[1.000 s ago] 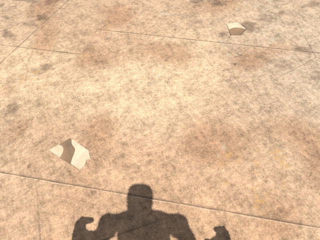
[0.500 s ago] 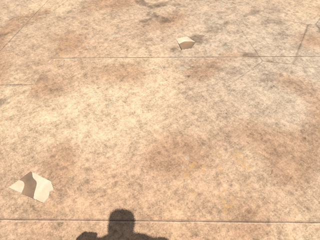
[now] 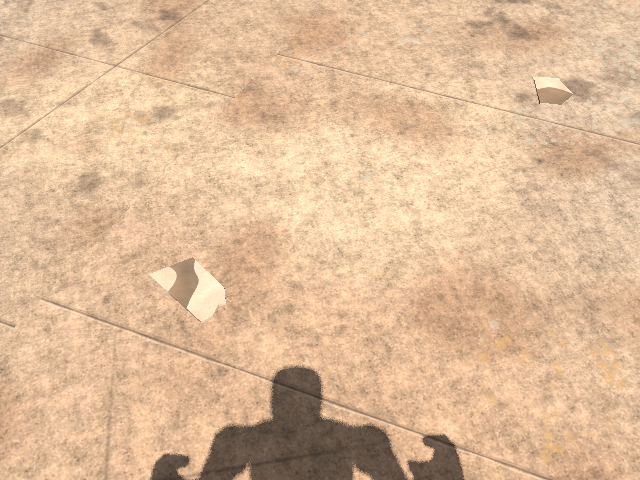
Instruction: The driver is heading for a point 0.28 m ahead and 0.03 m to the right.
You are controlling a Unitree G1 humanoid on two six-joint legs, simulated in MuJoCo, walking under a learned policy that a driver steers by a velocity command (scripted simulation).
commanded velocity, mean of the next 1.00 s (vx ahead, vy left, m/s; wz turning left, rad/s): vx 0.13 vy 0.00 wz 0.23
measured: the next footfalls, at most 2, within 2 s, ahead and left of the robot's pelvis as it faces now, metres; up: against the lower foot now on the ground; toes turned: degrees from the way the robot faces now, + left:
left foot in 0.02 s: +0.03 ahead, +0.11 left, +0.00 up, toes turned +3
right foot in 0.46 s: +0.33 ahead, -0.05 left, +0.00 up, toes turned +12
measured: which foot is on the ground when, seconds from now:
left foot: up 0.00-0.00, down 0.02-0.48, up 0.50-0.72, down 0.74-1.00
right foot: down 0.00-0.02, up 0.04-0.44, down 0.46-1.00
